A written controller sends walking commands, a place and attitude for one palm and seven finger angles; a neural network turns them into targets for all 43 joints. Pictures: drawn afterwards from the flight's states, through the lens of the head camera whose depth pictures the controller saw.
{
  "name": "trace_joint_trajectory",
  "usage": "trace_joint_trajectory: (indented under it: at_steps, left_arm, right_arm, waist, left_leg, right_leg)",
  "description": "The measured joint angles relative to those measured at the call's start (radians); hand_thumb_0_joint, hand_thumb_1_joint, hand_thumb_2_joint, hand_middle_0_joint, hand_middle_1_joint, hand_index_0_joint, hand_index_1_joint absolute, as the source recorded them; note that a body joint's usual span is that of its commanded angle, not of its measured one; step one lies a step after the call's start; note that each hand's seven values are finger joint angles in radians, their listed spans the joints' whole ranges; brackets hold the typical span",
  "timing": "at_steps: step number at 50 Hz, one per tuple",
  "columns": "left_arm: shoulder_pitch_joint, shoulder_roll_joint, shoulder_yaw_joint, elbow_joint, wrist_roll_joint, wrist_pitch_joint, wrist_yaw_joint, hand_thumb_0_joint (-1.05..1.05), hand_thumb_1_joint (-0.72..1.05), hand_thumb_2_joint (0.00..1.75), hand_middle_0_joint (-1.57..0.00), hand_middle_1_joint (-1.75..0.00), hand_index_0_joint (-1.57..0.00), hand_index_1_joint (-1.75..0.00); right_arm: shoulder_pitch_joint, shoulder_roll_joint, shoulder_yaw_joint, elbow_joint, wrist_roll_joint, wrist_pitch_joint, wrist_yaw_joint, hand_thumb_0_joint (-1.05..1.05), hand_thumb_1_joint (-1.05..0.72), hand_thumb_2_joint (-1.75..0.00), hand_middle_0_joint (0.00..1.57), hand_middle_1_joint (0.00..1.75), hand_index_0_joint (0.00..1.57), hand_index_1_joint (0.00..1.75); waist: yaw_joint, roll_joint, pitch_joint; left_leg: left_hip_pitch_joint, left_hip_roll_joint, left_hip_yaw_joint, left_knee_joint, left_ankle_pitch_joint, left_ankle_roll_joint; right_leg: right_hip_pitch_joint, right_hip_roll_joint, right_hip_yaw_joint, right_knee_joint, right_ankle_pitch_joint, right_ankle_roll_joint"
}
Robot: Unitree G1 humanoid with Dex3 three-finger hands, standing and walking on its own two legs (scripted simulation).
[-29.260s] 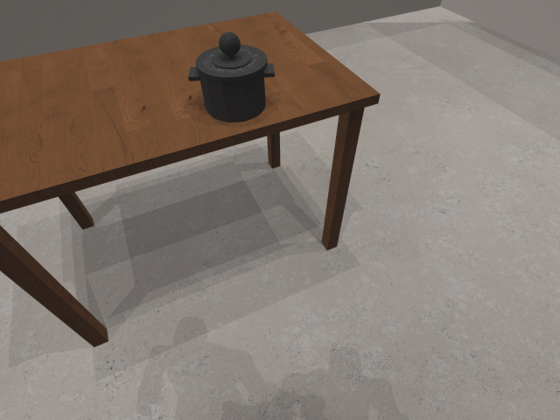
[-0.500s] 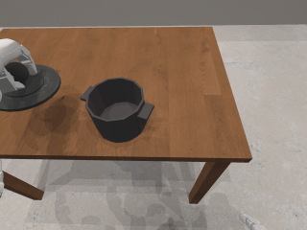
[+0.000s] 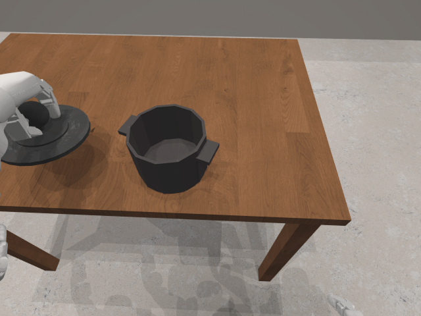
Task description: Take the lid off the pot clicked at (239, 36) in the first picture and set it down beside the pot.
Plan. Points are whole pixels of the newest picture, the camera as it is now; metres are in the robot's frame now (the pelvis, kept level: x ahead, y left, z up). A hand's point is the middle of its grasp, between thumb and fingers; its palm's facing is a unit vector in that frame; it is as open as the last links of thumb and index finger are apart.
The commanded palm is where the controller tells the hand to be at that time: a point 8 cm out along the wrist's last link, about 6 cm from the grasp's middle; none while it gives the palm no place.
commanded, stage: lower the lid onto the table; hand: left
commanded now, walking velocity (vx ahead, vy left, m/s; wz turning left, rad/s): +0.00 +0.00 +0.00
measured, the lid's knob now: (33, 114) +0.44 +0.34 +0.14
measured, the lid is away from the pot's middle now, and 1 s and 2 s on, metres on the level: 0.24 0.23 0.23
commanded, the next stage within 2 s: open the fingers wide in 1.60 s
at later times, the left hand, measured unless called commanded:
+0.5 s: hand (45, 127) +0.42 +0.32 +0.12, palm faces -0.40 -0.10 -0.91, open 7.6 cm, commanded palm +0.42 +0.32 +0.19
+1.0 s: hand (49, 146) +0.41 +0.32 +0.09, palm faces -0.47 -0.11 -0.87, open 7.6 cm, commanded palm +0.42 +0.33 +0.16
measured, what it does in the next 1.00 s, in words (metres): stands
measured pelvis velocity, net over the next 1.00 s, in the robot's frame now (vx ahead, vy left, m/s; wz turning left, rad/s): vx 0.00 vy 0.00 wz -0.01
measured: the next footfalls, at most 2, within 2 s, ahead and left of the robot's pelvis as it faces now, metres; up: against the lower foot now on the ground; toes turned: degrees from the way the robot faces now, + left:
none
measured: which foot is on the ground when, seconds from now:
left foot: down 0.00-1.00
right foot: down 0.00-1.00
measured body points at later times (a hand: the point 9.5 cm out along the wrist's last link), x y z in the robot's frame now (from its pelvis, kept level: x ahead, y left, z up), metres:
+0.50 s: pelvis +0.00 +0.01 +0.00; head +0.06 +0.00 +0.45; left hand +0.44 +0.32 +0.17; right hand +0.09 -0.26 -0.12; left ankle -0.03 +0.08 -0.74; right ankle +0.01 -0.15 -0.74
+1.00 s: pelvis +0.00 +0.00 +0.00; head +0.06 +0.00 +0.44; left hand +0.43 +0.33 +0.14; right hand +0.09 -0.27 -0.13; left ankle -0.03 +0.08 -0.74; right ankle +0.01 -0.15 -0.74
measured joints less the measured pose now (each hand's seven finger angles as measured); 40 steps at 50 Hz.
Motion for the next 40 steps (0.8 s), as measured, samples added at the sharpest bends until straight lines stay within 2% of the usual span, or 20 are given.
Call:
trace_joint_trajectory:
  at_steps: [4, 9, 16, 28, 40]
  left_arm:
    - [0.003, -0.006, 0.006, 0.028, -0.011, -0.022, 0.01, -0.04, 0.16, 0.93, -0.9, -0.96, -0.71, -0.86]
    - [-0.018, -0.011, -0.029, 0.062, 0.001, -0.025, 0.007, -0.04, 0.16, 0.93, -0.9, -0.96, -0.71, -0.86]
    - [-0.028, -0.022, -0.034, 0.085, 0.006, -0.059, 0.02, -0.04, 0.16, 0.93, -0.9, -0.96, -0.71, -0.86]
    - [0.022, -0.04, -0.006, 0.056, -0.001, -0.087, 0.037, -0.04, 0.17, 0.93, -0.9, -0.96, -0.71, -0.86]
    - [0.037, -0.047, -0.007, 0.094, 0.003, -0.11, 0.047, -0.04, 0.17, 0.93, -0.9, -0.96, -0.71, -0.86]
  right_arm:
    - [0.003, 0.0, 0.001, 0.007, 0.0, 0.003, 0.004, 0.01, -0.9, -0.9, 0.2, 0.3, 0.2, 0.3]
    - [0.009, 0.005, 0.0, 0.011, -0.001, 0.004, 0.001, 0.01, -0.9, -0.9, 0.21, 0.3, 0.2, 0.3]
    - [0.027, 0.007, -0.003, 0.024, -0.005, -0.008, -0.006, 0.01, -0.9, -0.9, 0.21, 0.3, 0.2, 0.3]
    - [0.033, 0.003, -0.013, 0.013, -0.008, 0.01, 0.018, 0.01, -0.9, -0.9, 0.21, 0.3, 0.2, 0.3]
    - [0.016, 0.01, -0.01, 0.009, -0.009, 0.013, 0.015, 0.01, -0.9, -0.9, 0.21, 0.3, 0.2, 0.3]
  waist:
    - [-0.001, 0.001, -0.005]
    - [0.0, -0.006, 0.001]
    - [-0.007, -0.01, -0.003]
    - [-0.023, -0.001, -0.008]
    - [-0.014, -0.005, -0.011]
  left_leg:
    - [-0.003, -0.002, 0.002, 0.004, -0.001, 0.003]
    - [-0.011, -0.003, 0.002, 0.009, -0.002, 0.005]
    - [-0.018, -0.006, 0.005, 0.01, -0.004, 0.008]
    - [-0.024, -0.008, 0.011, 0.014, -0.01, 0.011]
    - [-0.04, -0.002, 0.008, 0.031, -0.015, 0.006]
  right_leg:
    - [-0.003, -0.002, 0.002, 0.0, 0.001, 0.003]
    - [-0.009, -0.003, 0.002, 0.004, 0.001, -0.001]
    - [-0.016, -0.005, 0.005, 0.004, 0.001, -0.002]
    - [-0.027, -0.007, 0.013, 0.014, -0.006, 0.001]
    - [-0.042, -0.002, 0.01, 0.028, -0.011, 0.006]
